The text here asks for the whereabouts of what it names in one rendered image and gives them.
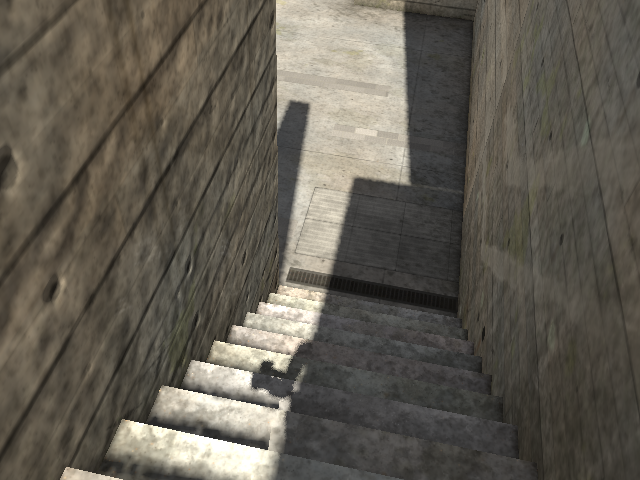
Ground stairs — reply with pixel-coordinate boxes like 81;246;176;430
60;285;538;480

